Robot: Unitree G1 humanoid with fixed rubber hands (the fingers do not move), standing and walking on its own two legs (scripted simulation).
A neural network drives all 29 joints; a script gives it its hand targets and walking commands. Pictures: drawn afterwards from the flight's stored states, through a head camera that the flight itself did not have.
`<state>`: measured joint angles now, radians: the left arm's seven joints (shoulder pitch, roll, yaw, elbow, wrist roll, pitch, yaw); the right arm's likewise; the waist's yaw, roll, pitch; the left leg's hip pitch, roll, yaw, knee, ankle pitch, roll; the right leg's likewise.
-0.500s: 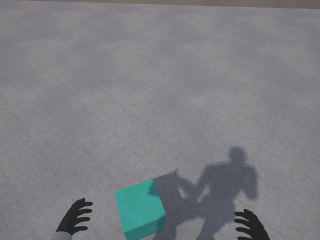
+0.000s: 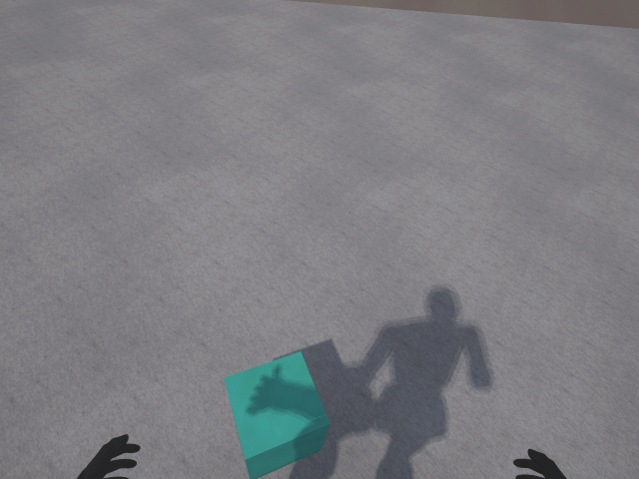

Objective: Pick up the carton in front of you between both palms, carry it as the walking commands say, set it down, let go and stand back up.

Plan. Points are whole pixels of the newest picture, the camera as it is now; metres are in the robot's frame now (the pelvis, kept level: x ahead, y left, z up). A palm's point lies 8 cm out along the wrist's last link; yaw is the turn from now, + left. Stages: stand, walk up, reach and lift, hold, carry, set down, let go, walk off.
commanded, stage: stand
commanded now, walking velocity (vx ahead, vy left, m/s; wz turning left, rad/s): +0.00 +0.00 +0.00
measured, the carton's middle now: (275, 416) +0.40 +0.08 -0.64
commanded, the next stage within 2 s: none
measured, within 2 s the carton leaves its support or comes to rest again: neither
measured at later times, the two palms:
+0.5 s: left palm out of the picture +0.14 +0.30 -0.10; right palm out of the picture +0.12 -0.29 -0.07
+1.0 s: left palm out of the picture +0.10 +0.30 -0.10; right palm out of the picture +0.09 -0.30 -0.08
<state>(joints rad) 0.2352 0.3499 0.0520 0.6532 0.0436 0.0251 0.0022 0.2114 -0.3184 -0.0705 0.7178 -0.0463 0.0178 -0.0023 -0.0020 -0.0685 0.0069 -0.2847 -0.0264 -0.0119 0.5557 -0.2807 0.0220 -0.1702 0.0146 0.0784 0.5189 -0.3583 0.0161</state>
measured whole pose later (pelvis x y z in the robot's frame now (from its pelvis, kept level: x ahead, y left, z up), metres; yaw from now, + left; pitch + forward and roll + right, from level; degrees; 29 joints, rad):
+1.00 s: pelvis -0.01 +0.01 +0.01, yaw -1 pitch -2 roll +0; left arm 0.17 0.39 0.00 0.93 0.03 -0.01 0.02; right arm 0.12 -0.36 -0.03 0.99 -0.02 -0.01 -0.01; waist -0.01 -0.04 0.03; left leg -0.17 -0.02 0.01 0.41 -0.20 0.03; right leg -0.06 0.00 0.09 0.36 -0.27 0.03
